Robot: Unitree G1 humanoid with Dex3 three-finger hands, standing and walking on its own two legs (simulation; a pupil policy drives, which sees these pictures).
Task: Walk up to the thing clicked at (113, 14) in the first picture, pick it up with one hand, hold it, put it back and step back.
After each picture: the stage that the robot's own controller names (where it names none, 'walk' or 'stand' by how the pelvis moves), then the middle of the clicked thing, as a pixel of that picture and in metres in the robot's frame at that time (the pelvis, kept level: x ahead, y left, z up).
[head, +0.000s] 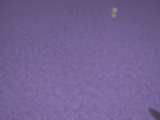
stand; (114, 12) +2.15 -0.53 -0.72
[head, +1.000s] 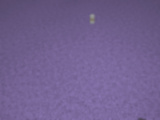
walk; (92, 19) +2.06 -0.05 -0.70
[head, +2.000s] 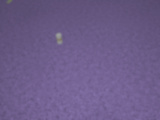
walk; (59, 38) +1.47 +0.31 -0.72
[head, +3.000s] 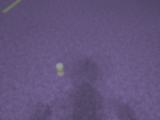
walk; (60, 69) +0.97 +0.23 -0.71
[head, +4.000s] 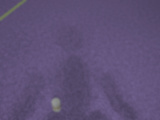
walk; (56, 105) +0.61 +0.18 -0.70
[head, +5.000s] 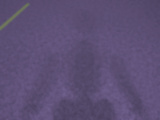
stand; out of the picture +0.42 +0.21 -0.70
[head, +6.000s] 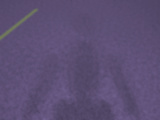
stand; out of the picture +0.40 +0.17 -0.72
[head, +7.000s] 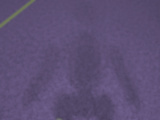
stand; out of the picture +0.42 +0.16 -0.71
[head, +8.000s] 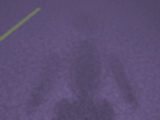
stand; out of the picture +0.40 +0.15 -0.72
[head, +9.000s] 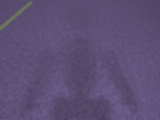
stand; out of the picture +0.42 +0.17 -0.72
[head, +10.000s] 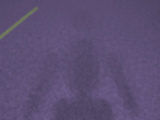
stand; out of the picture +0.39 +0.16 -0.73
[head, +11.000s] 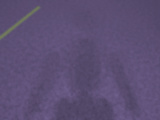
stand; out of the picture +0.40 +0.15 -0.73
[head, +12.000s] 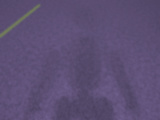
go down; out of the picture +0.40 +0.15 -0.73
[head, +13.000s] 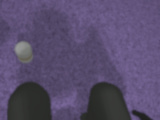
go down; (24, 53) +0.48 +0.21 -0.32
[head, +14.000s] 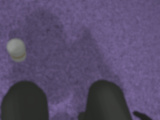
approach; (17, 51) +0.47 +0.23 -0.29
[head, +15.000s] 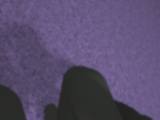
close in; out of the picture +0.45 +0.28 -0.22
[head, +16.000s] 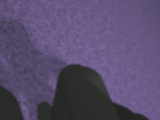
close; out of the picture +0.44 +0.28 -0.22
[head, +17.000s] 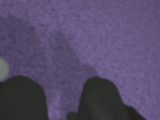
lift; out of the picture +0.34 +0.25 -0.12
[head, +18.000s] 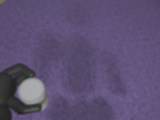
lift; (35, 96) +0.30 +0.15 +0.03
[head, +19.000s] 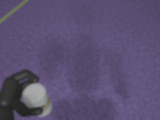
hold; (38, 101) +0.30 +0.15 +0.01
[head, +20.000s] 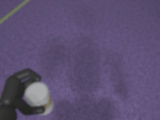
hold; (40, 99) +0.30 +0.14 +0.01
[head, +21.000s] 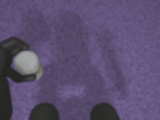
crouch; (30, 66) +0.40 +0.17 -0.06
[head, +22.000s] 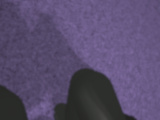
lower; out of the picture +0.41 +0.27 -0.19
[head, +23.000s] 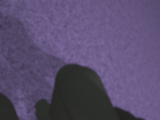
lower; out of the picture +0.42 +0.29 -0.23
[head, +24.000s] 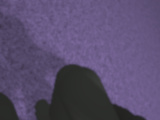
lower; out of the picture +0.42 +0.29 -0.23
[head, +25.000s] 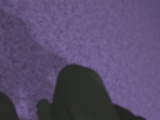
lower; out of the picture +0.43 +0.29 -0.23
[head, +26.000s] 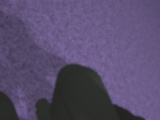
lower; out of the picture +0.42 +0.29 -0.23
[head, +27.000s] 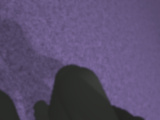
open; out of the picture +0.42 +0.26 -0.23
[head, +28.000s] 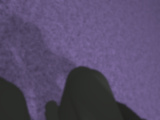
stand; out of the picture +0.43 +0.25 -0.24
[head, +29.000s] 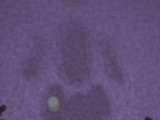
stand; (53, 104) +0.41 +0.13 -0.57
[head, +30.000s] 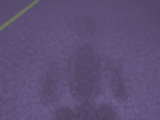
stand; out of the picture +0.39 +0.13 -0.66
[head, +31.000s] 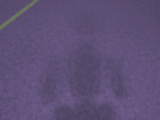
stand; out of the picture +0.38 +0.12 -0.67
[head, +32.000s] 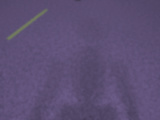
stand; out of the picture +0.41 +0.11 -0.72
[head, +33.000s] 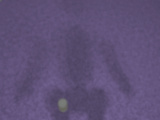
walk; (62, 105) +0.48 +0.11 -0.70
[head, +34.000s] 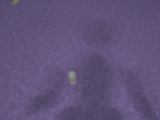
walk; (72, 77) +0.76 +0.12 -0.70
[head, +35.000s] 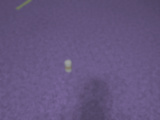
stand; (68, 66) +1.05 +0.13 -0.70
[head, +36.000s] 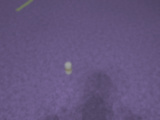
stand; (68, 68) +1.03 +0.13 -0.73
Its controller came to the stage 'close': yes
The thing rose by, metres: 0.71
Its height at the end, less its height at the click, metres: +0.00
